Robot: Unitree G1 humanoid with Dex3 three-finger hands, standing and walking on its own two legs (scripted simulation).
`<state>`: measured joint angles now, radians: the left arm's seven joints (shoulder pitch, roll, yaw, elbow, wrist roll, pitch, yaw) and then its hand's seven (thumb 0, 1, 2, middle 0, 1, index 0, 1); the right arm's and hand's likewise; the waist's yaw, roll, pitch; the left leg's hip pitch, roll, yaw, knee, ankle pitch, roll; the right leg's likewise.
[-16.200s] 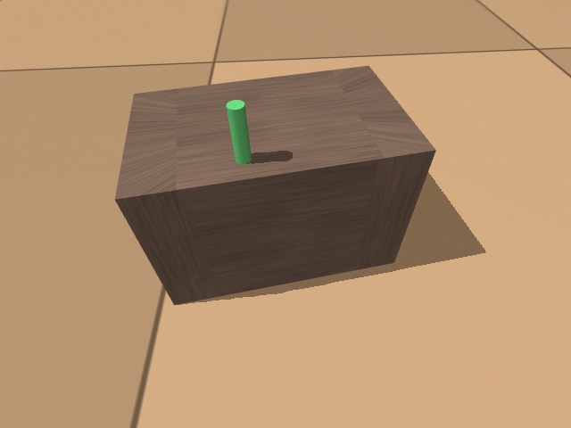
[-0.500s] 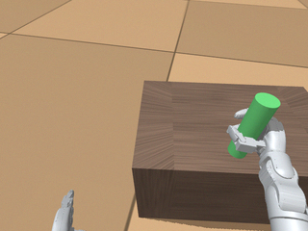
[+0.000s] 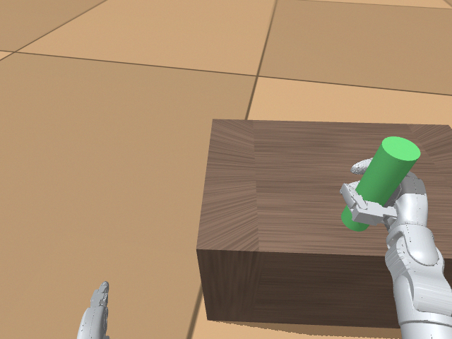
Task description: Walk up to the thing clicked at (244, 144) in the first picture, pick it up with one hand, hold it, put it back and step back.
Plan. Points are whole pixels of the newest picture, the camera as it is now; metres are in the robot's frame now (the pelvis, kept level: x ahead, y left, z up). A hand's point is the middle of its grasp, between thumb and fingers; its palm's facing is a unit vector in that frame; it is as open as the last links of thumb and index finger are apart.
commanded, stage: hold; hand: right
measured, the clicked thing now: (374, 189) +0.33 -0.19 +0.14
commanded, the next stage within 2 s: crouch in 1.28 s
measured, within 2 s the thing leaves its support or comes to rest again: neither
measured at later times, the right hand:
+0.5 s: hand (351, 198) +0.32 -0.16 +0.12, palm faces +0.11 +0.99 +0.01, open 6.4 cm
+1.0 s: hand (358, 195) +0.33 -0.17 +0.12, palm faces +0.17 +0.99 +0.02, open 6.4 cm
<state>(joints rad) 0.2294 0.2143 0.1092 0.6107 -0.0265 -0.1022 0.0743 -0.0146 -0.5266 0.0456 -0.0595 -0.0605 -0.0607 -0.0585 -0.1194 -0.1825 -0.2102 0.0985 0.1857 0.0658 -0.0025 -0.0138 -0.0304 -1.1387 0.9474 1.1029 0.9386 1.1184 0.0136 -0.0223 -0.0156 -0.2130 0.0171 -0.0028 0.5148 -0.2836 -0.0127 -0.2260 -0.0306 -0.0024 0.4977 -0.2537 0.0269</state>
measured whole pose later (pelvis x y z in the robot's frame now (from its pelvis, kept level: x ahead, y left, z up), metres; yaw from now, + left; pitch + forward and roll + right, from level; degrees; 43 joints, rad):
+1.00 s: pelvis -0.01 +0.00 +0.00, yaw +0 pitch -2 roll +0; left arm 0.21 0.21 0.12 0.64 -0.02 -0.10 0.07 -0.01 -0.53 0.04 -0.06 -0.06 -0.06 -0.06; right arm -0.13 -0.17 -0.20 0.15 0.19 0.04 -0.01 -0.01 -0.02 -1.15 0.95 1.11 0.94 1.12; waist 0.02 -0.03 -0.02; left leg -0.20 0.02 -0.01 0.49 -0.26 -0.02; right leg -0.21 -0.03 -0.01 0.48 -0.24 0.02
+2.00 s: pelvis -0.02 -0.01 -0.02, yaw +1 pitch +6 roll +0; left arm 0.20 0.21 0.08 0.57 -0.01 -0.13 0.06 -0.02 -0.54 0.06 -0.06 -0.06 -0.06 -0.06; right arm -0.45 -0.28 -0.30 0.74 0.16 -0.23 0.05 -0.01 -0.02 -1.16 0.95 1.11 0.95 1.12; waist 0.09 0.02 -0.03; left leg -0.48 0.00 -0.02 0.68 -0.32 -0.02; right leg -0.49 -0.04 -0.02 0.69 -0.31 0.02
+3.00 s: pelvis -0.02 -0.02 -0.08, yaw +2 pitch +19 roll +2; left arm 0.36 0.23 0.05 0.14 0.05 -0.10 0.00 -0.01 -0.54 0.05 -0.07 -0.06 -0.07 -0.06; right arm -0.64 -0.40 -0.46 1.05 0.08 -0.45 0.10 -0.01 -0.02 -1.16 0.95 1.11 0.94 1.12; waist 0.18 0.03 -0.12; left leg -0.92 -0.01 -0.01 1.04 -0.45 -0.03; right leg -0.96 -0.06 0.01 1.09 -0.46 0.01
